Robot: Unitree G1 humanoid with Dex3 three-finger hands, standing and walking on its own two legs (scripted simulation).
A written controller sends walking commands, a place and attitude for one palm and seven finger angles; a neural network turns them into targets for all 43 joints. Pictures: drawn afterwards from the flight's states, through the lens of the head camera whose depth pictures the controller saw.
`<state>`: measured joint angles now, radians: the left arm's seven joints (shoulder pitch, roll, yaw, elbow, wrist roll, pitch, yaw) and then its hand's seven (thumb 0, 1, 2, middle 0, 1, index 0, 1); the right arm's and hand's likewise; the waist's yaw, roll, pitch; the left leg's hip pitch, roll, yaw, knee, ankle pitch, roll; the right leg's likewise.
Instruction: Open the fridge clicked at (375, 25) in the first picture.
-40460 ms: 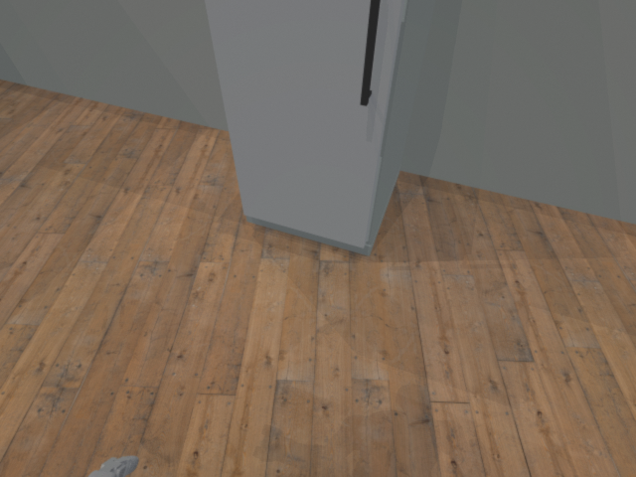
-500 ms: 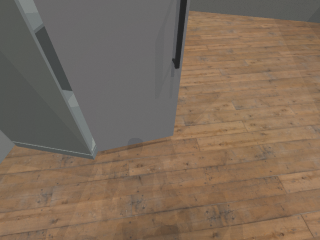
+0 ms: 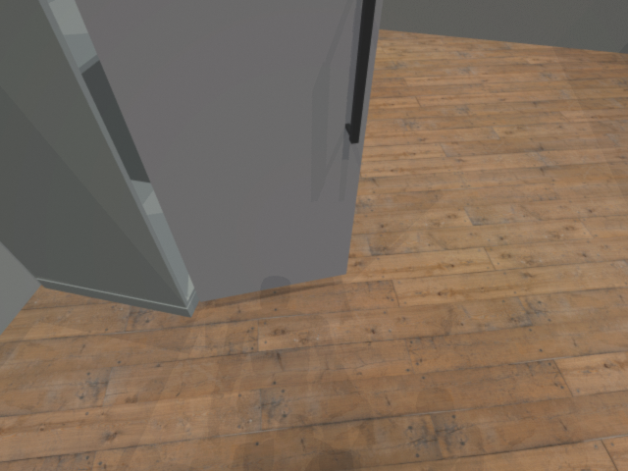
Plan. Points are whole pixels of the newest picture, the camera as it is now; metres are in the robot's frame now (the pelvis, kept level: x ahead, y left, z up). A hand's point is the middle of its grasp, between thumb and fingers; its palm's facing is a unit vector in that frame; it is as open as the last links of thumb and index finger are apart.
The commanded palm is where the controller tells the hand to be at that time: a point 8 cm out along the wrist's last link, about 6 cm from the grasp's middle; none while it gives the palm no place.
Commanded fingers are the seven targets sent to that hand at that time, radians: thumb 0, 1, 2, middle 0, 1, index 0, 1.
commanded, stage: look to check the result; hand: right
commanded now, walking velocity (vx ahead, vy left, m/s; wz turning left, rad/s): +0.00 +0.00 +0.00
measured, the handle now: (358, 66) +0.83 -0.03 +0.12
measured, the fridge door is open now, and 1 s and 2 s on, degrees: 65 65 65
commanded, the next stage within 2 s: stand and wait in 0.56 s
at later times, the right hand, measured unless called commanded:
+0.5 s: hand out of the picture +0.01 -0.17 -0.18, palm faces +0.00 +0.98 -0.19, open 7.4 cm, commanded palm none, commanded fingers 0.00 -0.90 -0.90 0.20 0.30 0.20 0.30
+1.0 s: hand out of the picture +0.03 -0.17 -0.18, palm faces -0.01 +0.98 -0.20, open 7.4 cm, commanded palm none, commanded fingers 0.00 -0.90 -0.90 0.20 0.30 0.20 0.30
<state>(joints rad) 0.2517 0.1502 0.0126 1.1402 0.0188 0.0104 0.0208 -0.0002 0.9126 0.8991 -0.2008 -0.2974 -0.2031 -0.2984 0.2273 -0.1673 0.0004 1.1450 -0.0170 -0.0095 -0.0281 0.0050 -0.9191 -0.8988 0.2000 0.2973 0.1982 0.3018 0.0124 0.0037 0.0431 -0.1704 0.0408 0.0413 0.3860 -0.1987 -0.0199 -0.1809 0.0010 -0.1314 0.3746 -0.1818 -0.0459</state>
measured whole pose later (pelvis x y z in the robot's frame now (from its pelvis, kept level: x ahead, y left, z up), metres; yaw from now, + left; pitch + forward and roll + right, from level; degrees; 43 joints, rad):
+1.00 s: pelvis +0.01 +0.01 +0.00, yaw +0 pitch -1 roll +0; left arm 0.23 0.16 0.01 1.15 0.01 0.01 0.02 0.00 0.91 0.90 -0.20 -0.30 -0.20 -0.30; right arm 0.23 -0.17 0.00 1.15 -0.02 -0.02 -0.03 0.00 -0.91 -0.90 0.20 0.30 0.20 0.30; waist 0.01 0.00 0.05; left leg -0.13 0.03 0.04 0.36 -0.20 -0.01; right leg -0.15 -0.01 -0.13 0.35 -0.19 -0.03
